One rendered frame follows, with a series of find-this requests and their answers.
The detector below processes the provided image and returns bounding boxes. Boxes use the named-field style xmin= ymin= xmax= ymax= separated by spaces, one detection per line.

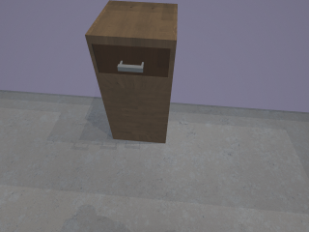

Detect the cabinet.
xmin=85 ymin=0 xmax=178 ymax=144

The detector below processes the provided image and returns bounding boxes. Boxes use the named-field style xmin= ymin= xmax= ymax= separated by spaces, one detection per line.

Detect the drawer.
xmin=93 ymin=43 xmax=171 ymax=77

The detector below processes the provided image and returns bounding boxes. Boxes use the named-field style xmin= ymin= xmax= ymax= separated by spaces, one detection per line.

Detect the handle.
xmin=117 ymin=60 xmax=144 ymax=73

